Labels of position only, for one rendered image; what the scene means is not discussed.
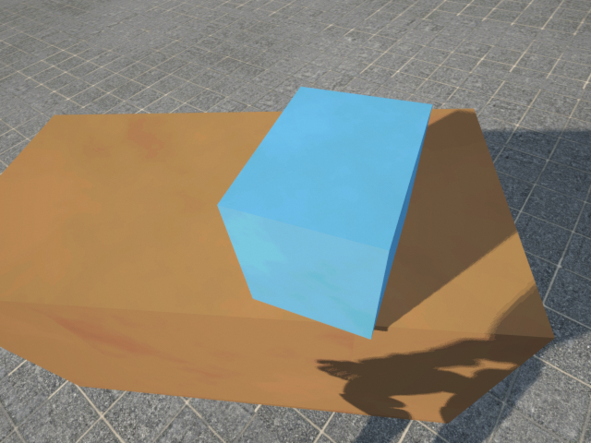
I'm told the pedestal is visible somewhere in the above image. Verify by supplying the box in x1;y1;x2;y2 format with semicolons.
0;109;555;424

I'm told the carton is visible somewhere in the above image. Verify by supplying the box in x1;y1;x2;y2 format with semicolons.
217;87;432;340

